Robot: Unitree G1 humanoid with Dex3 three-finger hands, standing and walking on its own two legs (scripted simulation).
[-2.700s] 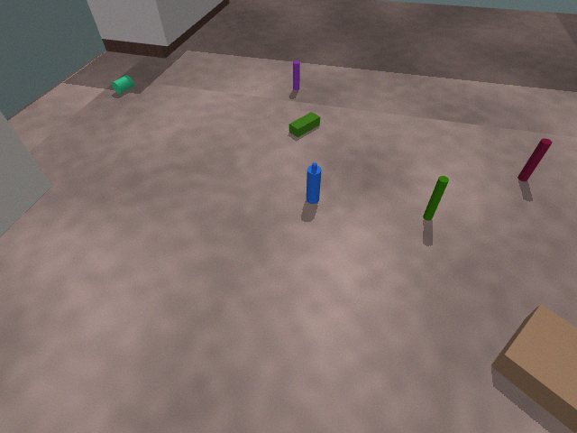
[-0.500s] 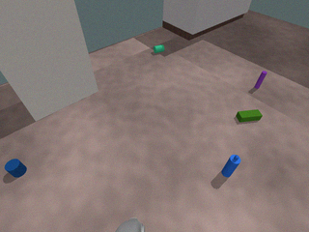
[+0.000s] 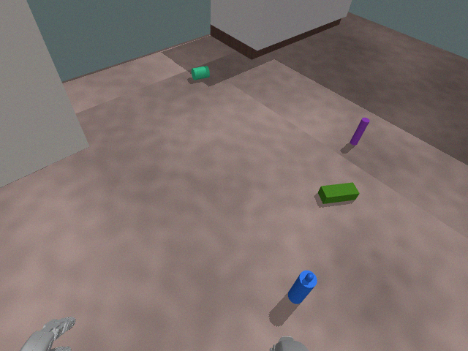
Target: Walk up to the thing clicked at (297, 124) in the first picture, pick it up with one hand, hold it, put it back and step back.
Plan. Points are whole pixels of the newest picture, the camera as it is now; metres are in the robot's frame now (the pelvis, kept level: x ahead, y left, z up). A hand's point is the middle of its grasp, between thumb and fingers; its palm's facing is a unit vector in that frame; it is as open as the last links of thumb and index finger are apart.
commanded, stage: walk up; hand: left
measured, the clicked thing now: (338, 193) +0.99 -0.63 -0.72
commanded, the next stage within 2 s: none
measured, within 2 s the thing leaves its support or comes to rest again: neither
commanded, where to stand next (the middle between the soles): +0.62 -1.02 m, yaw +10 degrees
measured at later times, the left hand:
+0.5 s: hand (176, 343) +0.19 +0.11 -0.16, palm faces +0.03 -0.96 -0.28, open 7.4 cm
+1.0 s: hand (279, 287) +0.28 -0.09 -0.12, palm faces +0.12 -0.92 -0.38, open 7.4 cm
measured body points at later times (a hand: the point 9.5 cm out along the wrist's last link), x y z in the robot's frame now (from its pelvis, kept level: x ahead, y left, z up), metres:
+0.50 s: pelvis +0.15 -0.16 +0.00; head +0.16 -0.12 +0.45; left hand +0.18 +0.16 -0.14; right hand +0.24 -0.50 -0.07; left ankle +0.23 -0.06 -0.71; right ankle +0.14 -0.26 -0.66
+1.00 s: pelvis +0.26 -0.38 +0.01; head +0.28 -0.38 +0.46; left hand +0.27 -0.05 -0.10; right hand +0.36 -0.73 -0.09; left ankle +0.32 -0.28 -0.67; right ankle +0.28 -0.48 -0.71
